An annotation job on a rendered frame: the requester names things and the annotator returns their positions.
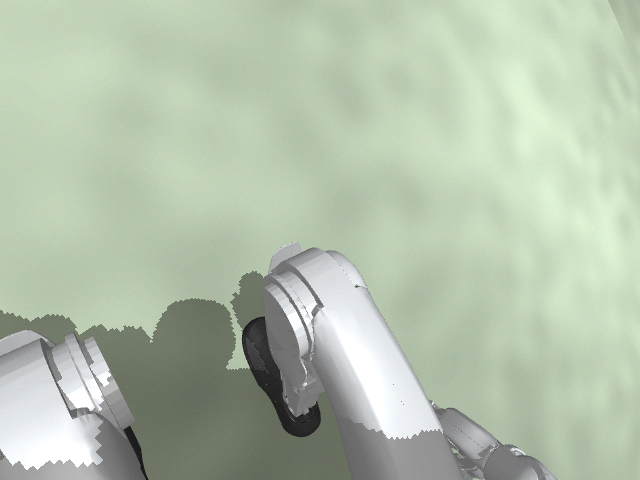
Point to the left robot foot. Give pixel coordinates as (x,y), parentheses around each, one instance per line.
(136,447)

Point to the right robot foot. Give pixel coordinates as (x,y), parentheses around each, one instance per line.
(267,375)

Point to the right robot arm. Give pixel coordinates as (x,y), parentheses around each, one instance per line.
(508,462)

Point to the right robot hand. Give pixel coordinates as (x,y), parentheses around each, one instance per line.
(471,440)

